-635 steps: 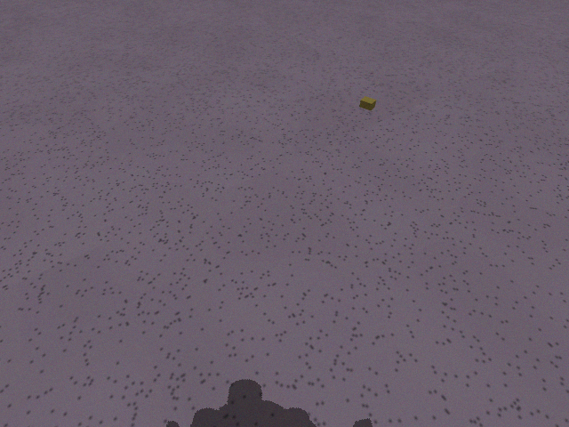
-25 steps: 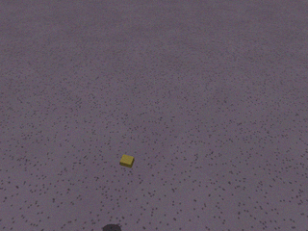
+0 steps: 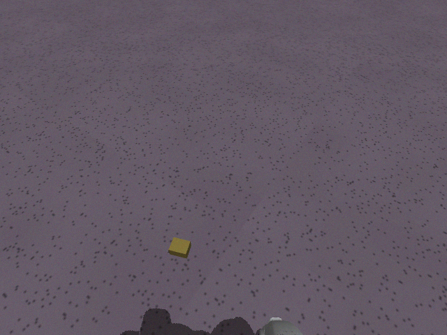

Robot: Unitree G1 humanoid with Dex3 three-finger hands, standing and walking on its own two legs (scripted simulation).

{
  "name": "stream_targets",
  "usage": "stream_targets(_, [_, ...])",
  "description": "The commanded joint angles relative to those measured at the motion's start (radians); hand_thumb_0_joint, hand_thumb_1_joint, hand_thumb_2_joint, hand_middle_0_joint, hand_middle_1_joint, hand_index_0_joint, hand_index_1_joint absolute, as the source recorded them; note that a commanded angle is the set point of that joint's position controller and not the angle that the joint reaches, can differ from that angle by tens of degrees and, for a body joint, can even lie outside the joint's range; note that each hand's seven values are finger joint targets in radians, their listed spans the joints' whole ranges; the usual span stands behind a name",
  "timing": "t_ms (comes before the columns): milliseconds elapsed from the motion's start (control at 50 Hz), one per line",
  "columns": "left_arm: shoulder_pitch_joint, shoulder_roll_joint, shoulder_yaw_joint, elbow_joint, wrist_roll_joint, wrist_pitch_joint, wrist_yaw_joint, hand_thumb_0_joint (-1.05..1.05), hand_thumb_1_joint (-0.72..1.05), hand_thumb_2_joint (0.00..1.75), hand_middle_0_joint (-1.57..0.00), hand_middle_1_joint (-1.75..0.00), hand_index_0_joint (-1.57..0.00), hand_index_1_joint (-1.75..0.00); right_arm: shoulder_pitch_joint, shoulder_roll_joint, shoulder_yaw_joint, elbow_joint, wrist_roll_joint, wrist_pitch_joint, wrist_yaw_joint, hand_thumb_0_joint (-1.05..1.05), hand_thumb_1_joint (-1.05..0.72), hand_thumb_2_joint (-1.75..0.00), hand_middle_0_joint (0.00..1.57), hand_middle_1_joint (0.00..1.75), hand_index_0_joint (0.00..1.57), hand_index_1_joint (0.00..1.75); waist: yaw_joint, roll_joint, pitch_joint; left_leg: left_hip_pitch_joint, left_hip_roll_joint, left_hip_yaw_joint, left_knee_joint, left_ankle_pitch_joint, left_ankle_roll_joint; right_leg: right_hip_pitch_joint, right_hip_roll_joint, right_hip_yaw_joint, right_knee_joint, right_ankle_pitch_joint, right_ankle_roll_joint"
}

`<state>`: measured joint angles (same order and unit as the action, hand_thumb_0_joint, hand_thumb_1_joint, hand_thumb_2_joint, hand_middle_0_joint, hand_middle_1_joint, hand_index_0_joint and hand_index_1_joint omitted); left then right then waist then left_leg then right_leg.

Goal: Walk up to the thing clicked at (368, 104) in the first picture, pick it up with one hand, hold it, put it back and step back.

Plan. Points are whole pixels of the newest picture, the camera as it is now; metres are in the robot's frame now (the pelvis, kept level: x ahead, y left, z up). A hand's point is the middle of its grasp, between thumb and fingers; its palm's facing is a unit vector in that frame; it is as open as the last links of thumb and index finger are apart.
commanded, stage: walk up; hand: left
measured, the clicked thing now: (180, 247) +0.61 +0.20 -0.75
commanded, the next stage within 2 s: none
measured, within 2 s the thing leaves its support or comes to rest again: neither
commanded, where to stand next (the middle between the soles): +0.24 -0.02 m, yaw +0 degrees
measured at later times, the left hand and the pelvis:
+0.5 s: hand (110, 318) +0.20 +0.25 -0.17, palm faces +0.00 -0.94 -0.35, open 7.4 cm; pelvis +0.12 -0.02 -0.02, yaw +1 degrees
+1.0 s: hand (110, 316) +0.20 +0.24 -0.15, palm faces +0.02 -0.94 -0.33, open 7.4 cm; pelvis +0.13 -0.02 +0.00, yaw +1 degrees
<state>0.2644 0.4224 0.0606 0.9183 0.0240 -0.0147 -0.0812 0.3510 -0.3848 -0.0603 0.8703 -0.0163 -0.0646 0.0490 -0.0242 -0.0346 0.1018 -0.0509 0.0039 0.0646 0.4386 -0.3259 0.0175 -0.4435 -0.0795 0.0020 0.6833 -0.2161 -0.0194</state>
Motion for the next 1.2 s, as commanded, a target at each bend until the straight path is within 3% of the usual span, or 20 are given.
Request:
stream_targets(0, [-0.034,0.15,0.054,-0.105,-0.006,-0.04,0.011,0.0,0.9,0.9,-0.2,-0.3,-0.2,-0.3,-0.023,-0.27,-0.075,-0.107,0.009,-0.018,-0.023,0.0,-0.9,-0.9,0.2,0.3,0.2,0.3,0.012,0.17,-0.005,-0.161,0.222,-0.154,-0.089,0.224,0.155,0.148,0.041,-0.051,-0.077,0.028,-0.02])
stream_targets(40, [0.093,0.181,0.075,-0.074,-0.006,-0.052,0.024,0.0,0.9,0.9,-0.2,-0.3,-0.2,-0.3,-0.04,-0.242,-0.062,-0.127,0.007,-0.013,-0.027,0.0,-0.9,-0.9,0.2,0.3,0.2,0.3,0.089,0.056,-0.064,-0.237,0.183,-0.12,0.139,0.311,0.12,0.379,0.064,-0.046,-0.153,0.032,-0.039])
stream_targets(60, [0.178,0.228,0.094,-0.064,0.001,-0.063,0.036,0.0,0.9,0.9,-0.2,-0.3,-0.2,-0.3,0.014,-0.19,-0.041,-0.13,0.011,-0.014,-0.028,0.0,-0.9,-0.9,0.2,0.3,0.2,0.3,0.125,-0.103,-0.129,-0.304,0.098,-0.05,0.4,0.285,0.087,0.508,0.012,0.049,-0.251,-0.063,-0.07])
stream_targets(80, [0.221,0.308,0.11,-0.084,0.0,-0.071,0.049,0.0,0.9,0.9,-0.2,-0.3,-0.2,-0.3,0.065,-0.126,-0.02,-0.15,0.019,-0.015,-0.029,0.0,-0.9,-0.9,0.2,0.3,0.2,0.3,0.116,-0.305,-0.18,-0.49,-0.048,-0.005,0.672,-0.135,0.024,0.598,-0.287,0.524,-0.376,-0.082,-0.173])
stream_targets(100, [0.185,0.333,0.108,-0.097,-0.015,-0.067,0.048,0.0,0.9,0.9,-0.2,-0.3,-0.2,-0.3,0.027,-0.225,-0.046,-0.124,0.01,-0.003,-0.045,0.0,-0.9,-0.9,0.2,0.3,0.2,0.3,0.118,-0.191,-0.128,-0.531,-0.034,-0.098,0.777,-0.251,0.027,0.488,-0.359,0.667,-0.408,-0.099,-0.279])
stream_targets(140, [0.091,0.266,0.091,-0.126,-0.036,-0.061,0.058,0.0,0.9,0.9,-0.2,-0.3,-0.2,-0.3,0.047,-0.234,-0.05,-0.084,0.026,-0.001,-0.048,0.0,-0.9,-0.9,0.2,0.3,0.2,0.3,0.072,-0.074,-0.046,-0.515,0.016,-0.177,0.8,-0.157,0.027,0.365,-0.279,0.432,-0.389,-0.005,-0.262])
stream_targets(180, [0.031,0.223,0.072,-0.143,-0.029,-0.061,0.064,0.0,0.9,0.9,-0.2,-0.3,-0.2,-0.3,0.081,-0.216,-0.046,-0.058,0.023,0.007,-0.039,0.0,-0.9,-0.9,0.2,0.3,0.2,0.3,0.027,-0.101,-0.019,-0.437,0.045,-0.147,0.698,-0.098,0.013,0.23,-0.205,0.262,-0.393,0.043,-0.225])
stream_targets(220, [0.014,0.207,0.059,-0.163,-0.015,-0.062,0.068,0.0,0.9,0.9,-0.2,-0.3,-0.2,-0.3,0.094,-0.189,-0.042,-0.042,0.013,0.014,-0.031,0.0,-0.9,-0.9,0.2,0.3,0.2,0.3,0.018,-0.113,-0.031,-0.383,0.044,-0.088,0.556,-0.086,-0.011,0.197,-0.153,0.137,-0.341,0.251,-0.218])
stream_targets(320, [-0.024,0.201,0.037,-0.162,-0.017,-0.042,0.084,0.0,0.9,0.9,-0.2,-0.3,-0.2,-0.3,0.019,-0.146,-0.033,-0.033,0.008,0.017,-0.049,0.0,-0.9,-0.9,0.2,0.3,0.2,0.3,0.027,-0.117,-0.123,-0.209,0.021,-0.027,0.24,0.054,-0.017,0.179,-0.159,0.076,-0.164,0.553,-0.193])
stream_targets(360, [-0.087,0.184,0.023,-0.172,-0.031,-0.021,0.086,0.0,0.9,0.9,-0.2,-0.3,-0.2,-0.3,0.038,-0.168,-0.044,-0.011,0.003,0.013,-0.059,0.0,-0.9,-0.9,0.2,0.3,0.2,0.3,-0.015,-0.054,-0.14,-0.085,0.003,-0.025,0.128,0.252,0.007,0.078,-0.13,0.067,-0.078,0.33,-0.137])
stream_targets(380, [-0.075,0.162,0.015,-0.168,-0.035,-0.009,0.086,0.0,0.9,0.9,-0.2,-0.3,-0.2,-0.3,0.002,-0.211,-0.052,-0.019,-0.003,0.01,-0.063,0.0,-0.9,-0.9,0.2,0.3,0.2,0.3,-0.005,0.03,-0.117,-0.081,0.066,-0.115,0.079,0.338,0.026,0.02,-0.078,0.054,-0.042,0.173,-0.093])
stream_targets(420, [-0.004,0.149,0.013,-0.131,-0.048,0.017,0.09,0.0,0.9,0.9,-0.2,-0.3,-0.2,-0.3,-0.104,-0.309,-0.055,-0.066,0.008,0.005,-0.066,0.0,-0.9,-0.9,0.2,0.3,0.2,0.3,0.043,0.166,-0.134,-0.249,0.345,-0.466,-0.044,0.314,0.209,0.121,0.082,-0.007,0.138,-0.252,-0.016])
stream_targets(440, [0.009,0.168,0.022,-0.091,-0.04,0.024,0.094,0.0,0.9,0.9,-0.2,-0.3,-0.2,-0.3,-0.149,-0.313,-0.055,-0.062,0.006,0.01,-0.064,0.0,-0.9,-0.9,0.2,0.3,0.2,0.3,0.048,0.185,-0.116,-0.336,0.356,-0.494,-0.056,0.246,0.246,0.188,0.064,0.017,0.19,-0.324,-0.02])
stream_targets(480, [0.024,0.163,0.026,-0.055,-0.031,0.019,0.092,0.0,0.9,0.9,-0.2,-0.3,-0.2,-0.3,-0.221,-0.284,-0.041,-0.059,0.004,0.019,-0.069,0.0,-0.9,-0.9,0.2,0.3,0.2,0.3,0.071,0.213,-0.113,-0.359,0.281,-0.373,-0.002,0.232,0.192,0.215,0.049,0.013,0.104,-0.247,-0.034])
stream_targets(520, [0.043,0.176,0.026,-0.027,-0.021,0.0,0.09,0.0,0.9,0.9,-0.2,-0.3,-0.2,-0.3,-0.226,-0.238,-0.024,-0.041,0.014,0.025,-0.066,0.0,-0.9,-0.9,0.2,0.3,0.2,0.3,0.08,0.185,-0.142,-0.309,0.188,-0.25,0.123,0.316,0.099,0.247,0.006,0.065,-0.115,-0.007,-0.047])
stream_targets(560, [-0.072,0.24,0.03,-0.043,-0.012,-0.015,0.086,0.0,0.9,0.9,-0.2,-0.3,-0.2,-0.3,-0.186,-0.195,-0.011,-0.02,0.027,0.03,-0.063,0.0,-0.9,-0.9,0.2,0.3,0.2,0.3,0.017,0.067,-0.151,-0.238,0.074,-0.145,0.188,0.23,0.026,0.177,-0.107,0.219,-0.19,0.109,-0.112])
stream_targets(580, [-0.13,0.234,0.025,-0.046,-0.018,-0.012,0.082,0.0,0.9,0.9,-0.2,-0.3,-0.2,-0.3,-0.167,-0.197,-0.012,0.009,0.023,0.031,-0.063,0.0,-0.9,-0.9,0.2,0.3,0.2,0.3,-0.005,0.053,-0.147,-0.154,0.071,-0.135,0.157,0.198,0.02,0.111,-0.112,0.205,-0.171,0.116,-0.112])
stream_targets(640, [-0.096,0.182,0.001,0.007,-0.023,-0.007,0.085,0.0,0.9,0.9,-0.2,-0.3,-0.2,-0.3,-0.257,-0.215,-0.008,0.026,0.02,0.025,-0.058,0.0,-0.9,-0.9,0.2,0.3,0.2,0.3,0.038,0.075,-0.163,-0.161,0.146,-0.204,0.098,0.276,0.066,0.186,-0.029,0.093,-0.17,0.071,-0.045])
stream_targets(920, [-0.197,0.157,-0.01,0.117,-0.027,-0.007,0.075,0.0,0.9,0.9,-0.2,-0.3,-0.2,-0.3,-0.346,-0.185,0.027,0.158,0.021,0.021,-0.049,0.0,-0.9,-0.9,0.2,0.3,0.2,0.3,0.032,0.025,-0.134,-0.063,0.124,-0.157,-0.072,0.282,0.01,0.262,-0.054,0.102,-0.377,0.072,-0.019])
stream_targets(1180, [-0.195,0.138,-0.006,0.166,-0.021,0.001,0.071,0.0,0.9,0.9,-0.2,-0.3,-0.2,-0.3,-0.349,-0.183,0.024,0.216,0.01,0.018,-0.051,0.0,-0.9,-0.9,0.2,0.3,0.2,0.3,0.03,0.056,-0.109,-0.119,0.14,-0.19,-0.197,0.081,0.002,0.307,-0.04,0.079,-0.427,-0.01,-0.015])
